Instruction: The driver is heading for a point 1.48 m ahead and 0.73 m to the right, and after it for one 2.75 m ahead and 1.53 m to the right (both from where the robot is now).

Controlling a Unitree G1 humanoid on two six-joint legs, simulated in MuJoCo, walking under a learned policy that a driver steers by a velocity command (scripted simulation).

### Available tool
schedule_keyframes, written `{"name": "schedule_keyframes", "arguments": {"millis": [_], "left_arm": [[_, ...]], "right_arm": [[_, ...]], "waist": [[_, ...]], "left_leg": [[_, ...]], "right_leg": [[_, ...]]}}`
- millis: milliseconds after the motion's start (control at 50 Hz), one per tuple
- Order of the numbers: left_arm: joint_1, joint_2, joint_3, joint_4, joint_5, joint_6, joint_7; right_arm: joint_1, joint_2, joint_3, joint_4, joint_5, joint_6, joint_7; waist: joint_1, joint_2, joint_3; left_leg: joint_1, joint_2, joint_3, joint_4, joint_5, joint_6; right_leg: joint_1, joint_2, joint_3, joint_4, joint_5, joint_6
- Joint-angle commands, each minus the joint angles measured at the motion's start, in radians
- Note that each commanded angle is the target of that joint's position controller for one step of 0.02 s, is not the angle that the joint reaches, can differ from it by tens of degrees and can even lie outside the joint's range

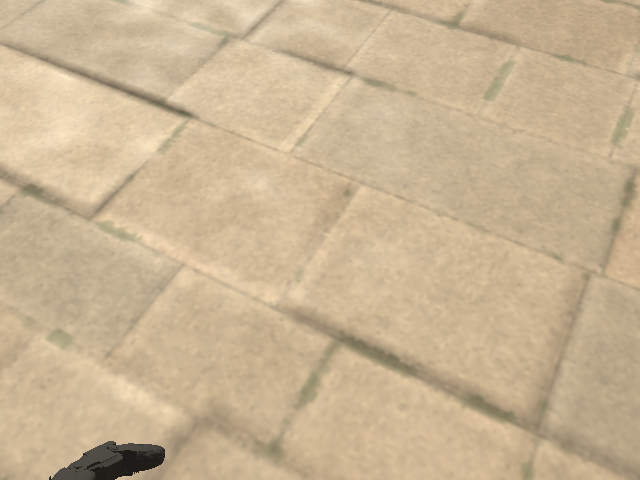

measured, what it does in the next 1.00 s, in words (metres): walks ahead, turning right: left foot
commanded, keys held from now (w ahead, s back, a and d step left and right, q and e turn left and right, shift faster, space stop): e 1.00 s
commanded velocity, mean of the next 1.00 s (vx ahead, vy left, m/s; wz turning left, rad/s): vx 0.10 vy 0.00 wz -0.59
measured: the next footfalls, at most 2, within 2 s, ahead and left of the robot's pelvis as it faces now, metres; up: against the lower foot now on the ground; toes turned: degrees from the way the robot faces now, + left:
left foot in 0.58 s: +0.30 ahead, +0.08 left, +0.00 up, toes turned -24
right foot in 1.06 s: +0.14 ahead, -0.09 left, +0.00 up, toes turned -37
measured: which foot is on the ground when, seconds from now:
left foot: up 0.00-0.56, down 0.58-1.00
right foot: down 0.00-0.58, up 0.60-1.00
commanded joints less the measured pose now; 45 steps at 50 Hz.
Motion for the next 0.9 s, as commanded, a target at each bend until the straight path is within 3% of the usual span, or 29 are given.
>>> {"name": "schedule_keyframes", "arguments": {"millis": [20, 40, 60, 80, 100, 120, 160, 320, 460, 520, 560, 580, 600, 620, 640, 660, 680, 720, 760, 900], "left_arm": [[0.377, 0.277, 0.091, 0.004, -0.04, 0.001, 0.044], [0.333, 0.246, 0.082, 0.027, -0.045, 0.0, 0.054], [0.292, 0.19, 0.068, 0.034, -0.053, -0.003, 0.057], [0.241, 0.159, 0.059, 0.028, -0.057, -0.005, 0.06], [0.2, 0.133, 0.048, 0.019, -0.061, -0.004, 0.061], [0.193, 0.128, 0.044, 0.016, -0.062, -0.007, 0.059], [0.214, 0.159, 0.052, 0.026, -0.055, -0.014, 0.055], [0.333, 0.178, 0.058, 0.053, -0.052, 0.007, 0.069], [0.37, 0.199, 0.068, 0.05, -0.038, 0.032, 0.078], [0.327, 0.212, 0.073, 0.036, -0.039, 0.042, 0.077], [0.242, 0.213, 0.072, 0.014, -0.055, 0.042, 0.075], [0.22, 0.189, 0.064, -0.005, -0.068, 0.036, 0.075], [0.301, 0.106, 0.044, -0.019, -0.065, 0.034, 0.077], [0.37, 0.173, 0.064, -0.005, -0.042, 0.051, 0.084], [0.368, 0.202, 0.072, 0.022, -0.019, 0.064, 0.084], [0.324, 0.203, 0.075, 0.033, -0.02, 0.072, 0.072], [0.307, 0.193, 0.075, 0.033, -0.032, 0.081, 0.059], [0.29, 0.18, 0.068, 0.028, -0.048, 0.09, 0.037], [0.263, 0.172, 0.062, 0.018, -0.054, 0.092, 0.029], [0.154, 0.131, 0.035, -0.03, -0.047, 0.103, 0.011]], "right_arm": [[-0.064, -0.144, -0.028, -0.163, -0.006, -0.011, 0.005], [-0.114, -0.119, -0.021, -0.178, 0.016, -0.014, 0.004], [-0.105, -0.105, -0.012, -0.166, 0.014, -0.018, -0.001], [-0.094, -0.107, -0.014, -0.156, 0.0, -0.007, -0.003], [-0.06, -0.112, -0.015, -0.149, -0.017, 0.012, -0.001], [-0.045, -0.112, -0.018, -0.146, -0.024, 0.03, 0.001], [-0.045, -0.097, -0.016, -0.149, -0.02, 0.051, 0.004], [-0.235, -0.106, -0.015, -0.212, -0.013, 0.072, -0.008], [-0.322, -0.121, -0.006, -0.253, 0.006, 0.061, -0.017], [-0.296, -0.131, -0.004, -0.258, 0.017, 0.051, -0.025], [-0.212, -0.135, -0.006, -0.242, 0.011, 0.04, -0.036], [-0.152, -0.168, -0.014, -0.233, -0.001, 0.03, -0.046], [-0.144, -0.25, -0.025, -0.25, -0.004, 0.031, -0.057], [-0.132, -0.254, -0.026, -0.244, 0.019, 0.051, -0.044], [-0.139, -0.203, -0.018, -0.252, 0.022, 0.058, -0.036], [-0.184, -0.152, -0.003, -0.26, 0.02, 0.06, -0.035], [-0.236, -0.136, 0.003, -0.27, 0.008, 0.065, -0.036], [-0.258, -0.155, -0.003, -0.271, -0.006, 0.062, -0.041], [-0.23, -0.159, -0.008, -0.262, -0.008, 0.056, -0.038], [-0.182, -0.189, -0.026, -0.237, -0.012, 0.054, -0.022]], "waist": [[0.183, -0.09, -0.373], [0.147, -0.06, -0.253], [0.107, -0.022, -0.167], [0.066, -0.011, -0.122], [0.03, -0.029, -0.115], [0.016, -0.035, -0.123], [0.007, -0.026, -0.138], [0.074, -0.064, -0.115], [0.109, -0.085, -0.081], [0.091, -0.103, -0.075], [0.026, -0.103, -0.075], [0.002, -0.044, -0.114], [0.052, 0.191, -0.174], [0.067, 0.281, -0.226], [0.077, 0.144, -0.17], [0.08, 0.084, -0.114], [0.097, 0.083, -0.08], [0.093, 0.149, -0.073], [0.078, 0.147, -0.091], [0.038, 0.159, -0.088]], "left_leg": [[-0.646, -0.086, -0.228, 0.704, -0.057, 0.005], [-0.672, -0.042, -0.253, 0.689, 0.051, 0.01], [-0.632, -0.018, -0.256, 0.6, 0.095, 0.013], [-0.589, 0.0, -0.264, 0.538, 0.108, 0.01], [-0.528, 0.002, -0.267, 0.501, 0.116, 0.001], [-0.492, -0.005, -0.265, 0.474, 0.123, -0.007], [-0.482, -0.026, -0.255, 0.431, 0.158, -0.019], [-0.6, -0.054, -0.288, 0.26, 0.276, -0.019], [-0.561, -0.115, -0.312, 0.1, 0.192, 0.012], [-0.434, -0.143, -0.324, -0.041, 0.167, 0.029], [-0.228, -0.152, -0.323, -0.272, 0.281, 0.044], [-0.056, -0.055, -0.391, -0.368, 0.431, 0.069], [0.1, 0.227, -0.624, -0.36, 0.819, 0.146], [0.085, 0.337, -0.797, -0.339, 1.084, 0.293], [0.033, 0.318, -0.722, -0.345, 1.036, 0.31], [-0.036, 0.243, -0.607, -0.358, 0.928, 0.282], [-0.081, 0.178, -0.514, -0.381, 0.808, 0.245], [-0.103, 0.112, -0.409, -0.392, 0.781, 0.226], [-0.079, 0.116, -0.371, -0.392, 0.786, 0.236], [-0.068, 0.171, -0.309, -0.405, 0.597, 0.249]], "right_leg": [[0.787, -0.411, 0.746, -0.23, 0.393, -0.253], [0.698, -0.38, 0.539, -0.199, 0.674, -0.242], [0.57, -0.321, 0.432, -0.206, 0.768, -0.201], [0.479, -0.262, 0.369, -0.226, 0.738, -0.157], [0.402, -0.225, 0.331, -0.25, 0.732, -0.14], [0.363, -0.21, 0.314, -0.259, 0.753, -0.132], [0.333, -0.187, 0.294, -0.264, 0.808, -0.135], [0.411, -0.171, 0.384, -0.243, 0.685, -0.091], [0.484, -0.181, 0.501, -0.149, 0.74, -0.099], [0.457, -0.159, 0.563, -0.115, 0.695, -0.068], [0.362, -0.095, 0.572, -0.065, 0.558, 0.0], [0.267, -0.043, 0.531, 0.032, 0.41, 0.052], [0.132, 0.077, 0.349, 0.27, -0.139, 0.104], [0.028, 0.181, 0.227, 0.422, -0.582, 0.122], [0.005, 0.109, 0.222, 0.56, -0.527, 0.137], [0.007, 0.083, 0.217, 0.597, -0.445, 0.147], [0.013, 0.062, 0.207, 0.598, -0.383, 0.16], [0.015, 0.058, 0.173, 0.616, -0.306, 0.182], [0.007, 0.058, 0.157, 0.593, -0.285, 0.19], [0.058, -0.013, 0.103, 0.317, -0.289, 0.17]]}}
